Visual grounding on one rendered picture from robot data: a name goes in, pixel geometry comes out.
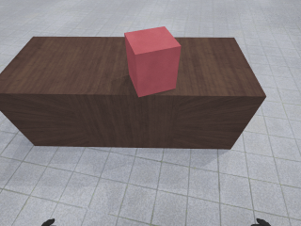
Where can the pedestal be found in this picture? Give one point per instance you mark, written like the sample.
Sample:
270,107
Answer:
77,92

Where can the carton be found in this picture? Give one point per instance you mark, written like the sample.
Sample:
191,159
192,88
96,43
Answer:
153,57

